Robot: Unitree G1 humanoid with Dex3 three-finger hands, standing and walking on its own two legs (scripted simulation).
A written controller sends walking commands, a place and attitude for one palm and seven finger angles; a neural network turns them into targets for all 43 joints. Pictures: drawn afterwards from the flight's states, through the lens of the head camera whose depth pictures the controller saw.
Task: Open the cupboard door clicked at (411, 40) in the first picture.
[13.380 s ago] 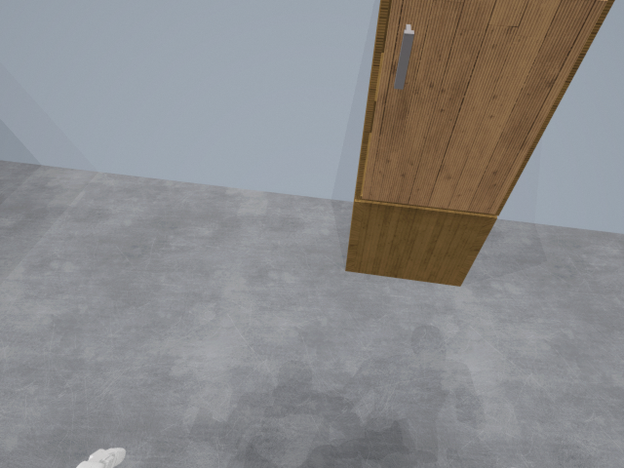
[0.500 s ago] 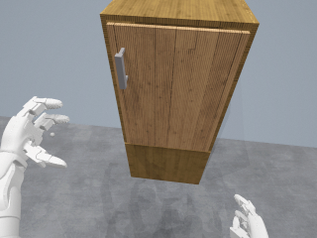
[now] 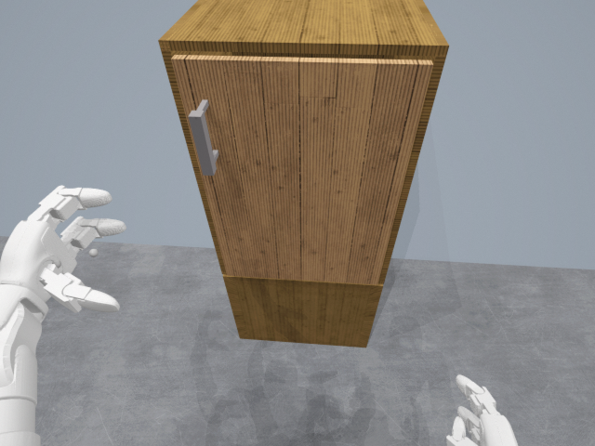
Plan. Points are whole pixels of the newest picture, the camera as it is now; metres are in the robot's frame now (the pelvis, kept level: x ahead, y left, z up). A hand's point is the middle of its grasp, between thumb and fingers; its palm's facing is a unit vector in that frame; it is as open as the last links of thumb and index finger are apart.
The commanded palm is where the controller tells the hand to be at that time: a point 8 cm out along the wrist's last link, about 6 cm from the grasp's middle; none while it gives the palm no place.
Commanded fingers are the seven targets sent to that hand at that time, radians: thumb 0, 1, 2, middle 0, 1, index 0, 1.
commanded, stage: raise the hand with hooked fingers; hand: left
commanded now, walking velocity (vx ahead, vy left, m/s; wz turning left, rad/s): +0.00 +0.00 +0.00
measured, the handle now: (206, 138) +0.58 +0.22 +0.12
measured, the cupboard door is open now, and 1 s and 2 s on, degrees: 0 0 0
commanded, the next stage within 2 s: move the hooked fingers beside the handle in 0.06 s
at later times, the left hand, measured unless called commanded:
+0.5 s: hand (118, 225) +0.34 +0.27 +0.14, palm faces +0.04 -1.00 -0.02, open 14.0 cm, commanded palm +0.31 +0.32 +0.14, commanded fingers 0.00 -0.50 0.30 -0.30 -1.20 -0.30 -1.20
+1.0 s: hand (132, 193) +0.41 +0.28 +0.14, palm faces +0.02 -1.00 +0.00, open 14.0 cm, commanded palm +0.39 +0.33 +0.13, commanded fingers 0.00 -0.50 0.30 -0.30 -1.20 -0.30 -1.20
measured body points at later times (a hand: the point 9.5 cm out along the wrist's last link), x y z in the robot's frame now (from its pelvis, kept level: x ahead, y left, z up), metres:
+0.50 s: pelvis -0.01 +0.00 -0.01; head +0.00 -0.01 +0.44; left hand +0.33 +0.33 +0.14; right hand +0.14 -0.26 -0.09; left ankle +0.02 +0.11 -0.73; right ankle +0.00 -0.09 -0.73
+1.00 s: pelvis +0.00 +0.03 -0.01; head +0.03 +0.03 +0.44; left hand +0.40 +0.34 +0.14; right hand +0.10 -0.24 -0.10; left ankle +0.02 +0.11 -0.73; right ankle +0.00 -0.09 -0.73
